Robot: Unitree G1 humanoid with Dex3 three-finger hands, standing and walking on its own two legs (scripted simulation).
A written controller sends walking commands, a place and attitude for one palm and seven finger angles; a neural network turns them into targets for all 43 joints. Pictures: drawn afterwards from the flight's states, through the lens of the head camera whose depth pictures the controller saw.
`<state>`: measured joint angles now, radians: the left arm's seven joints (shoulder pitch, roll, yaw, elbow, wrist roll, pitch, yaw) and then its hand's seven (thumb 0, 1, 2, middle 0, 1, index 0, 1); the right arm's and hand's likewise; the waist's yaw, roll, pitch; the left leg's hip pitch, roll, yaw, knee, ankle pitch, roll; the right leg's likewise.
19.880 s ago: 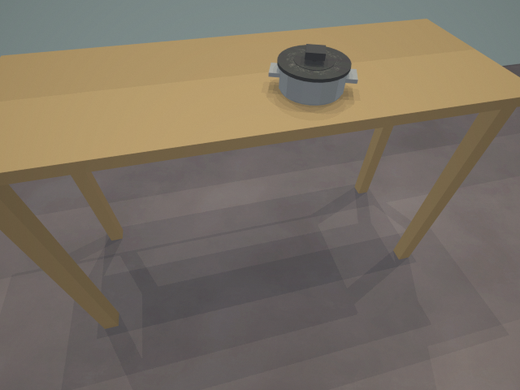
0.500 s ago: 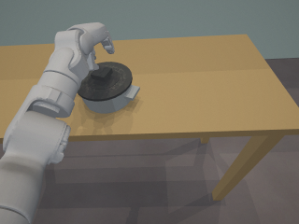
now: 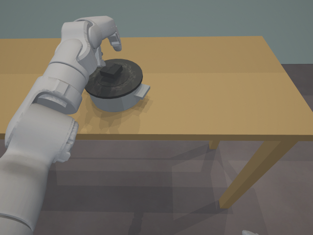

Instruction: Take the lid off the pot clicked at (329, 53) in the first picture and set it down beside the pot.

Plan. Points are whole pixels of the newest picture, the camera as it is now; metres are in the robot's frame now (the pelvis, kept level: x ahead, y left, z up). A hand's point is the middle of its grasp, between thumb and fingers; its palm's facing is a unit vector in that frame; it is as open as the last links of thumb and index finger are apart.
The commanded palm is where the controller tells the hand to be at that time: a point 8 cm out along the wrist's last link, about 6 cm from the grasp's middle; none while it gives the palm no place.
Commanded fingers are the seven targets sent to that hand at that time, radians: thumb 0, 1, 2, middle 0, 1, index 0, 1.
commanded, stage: move the open hand above the knob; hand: left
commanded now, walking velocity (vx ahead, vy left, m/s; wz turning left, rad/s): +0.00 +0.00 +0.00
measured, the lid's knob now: (111, 70) +0.52 +0.11 +0.15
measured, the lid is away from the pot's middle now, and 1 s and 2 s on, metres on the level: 0.00 0.00 0.00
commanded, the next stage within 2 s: lower the open fingers around the knob in 1.02 s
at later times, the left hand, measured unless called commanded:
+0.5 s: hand (97, 52) +0.50 +0.13 +0.22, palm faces -0.27 -0.05 -0.96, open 10.3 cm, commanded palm +0.48 +0.13 +0.28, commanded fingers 0.00 -0.41 1.62 -0.84 -0.08 -0.84 -0.08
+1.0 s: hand (105, 52) +0.49 +0.11 +0.22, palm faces -0.28 -0.03 -0.96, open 10.3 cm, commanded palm +0.49 +0.11 +0.28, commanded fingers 0.00 -0.41 1.62 -0.84 -0.08 -0.84 -0.08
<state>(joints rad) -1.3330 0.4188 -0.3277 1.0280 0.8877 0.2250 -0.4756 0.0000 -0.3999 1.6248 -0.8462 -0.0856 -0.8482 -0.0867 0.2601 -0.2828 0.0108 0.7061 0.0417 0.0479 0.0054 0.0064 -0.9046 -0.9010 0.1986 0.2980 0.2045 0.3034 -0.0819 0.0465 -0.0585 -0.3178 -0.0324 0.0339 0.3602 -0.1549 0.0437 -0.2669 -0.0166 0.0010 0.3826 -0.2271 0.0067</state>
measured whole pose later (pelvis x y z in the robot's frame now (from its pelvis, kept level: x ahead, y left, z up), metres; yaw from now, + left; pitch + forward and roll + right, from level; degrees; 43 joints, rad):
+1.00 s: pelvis +0.01 +0.00 +0.00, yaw +0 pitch +6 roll +0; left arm -1.33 0.40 -0.32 1.03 0.89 0.24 -0.47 0.00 -0.40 1.62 -0.85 -0.09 -0.85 -0.09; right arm 0.28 -0.27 0.01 0.71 0.04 0.08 0.00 0.01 -0.90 -0.90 0.20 0.30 0.20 0.30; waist -0.09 0.06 -0.06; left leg -0.31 -0.03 0.04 0.36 -0.17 0.04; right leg -0.26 -0.02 0.01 0.39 -0.24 0.01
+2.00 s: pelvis +0.02 +0.01 -0.01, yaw +0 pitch +9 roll +0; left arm -1.31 0.37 -0.32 1.13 0.89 0.28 -0.48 0.00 -0.40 1.63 -0.84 -0.09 -0.84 -0.09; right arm 0.33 -0.27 -0.01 0.74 0.02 0.10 0.00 0.01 -0.90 -0.90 0.20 0.30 0.21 0.30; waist -0.11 0.05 -0.09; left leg -0.38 -0.04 0.04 0.44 -0.21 0.05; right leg -0.32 -0.02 0.01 0.44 -0.27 0.02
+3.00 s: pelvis +0.01 +0.01 +0.00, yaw +0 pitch +7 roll +0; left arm -1.22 0.38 -0.32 1.05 0.87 0.26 -0.48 0.00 0.07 0.92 -0.51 -0.97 -0.46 -0.94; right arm 0.31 -0.27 -0.01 0.72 0.03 0.11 -0.01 0.01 -0.90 -0.90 0.20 0.30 0.21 0.30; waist -0.10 0.05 -0.09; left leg -0.35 -0.03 0.04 0.43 -0.21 0.05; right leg -0.29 -0.02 0.01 0.43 -0.27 0.01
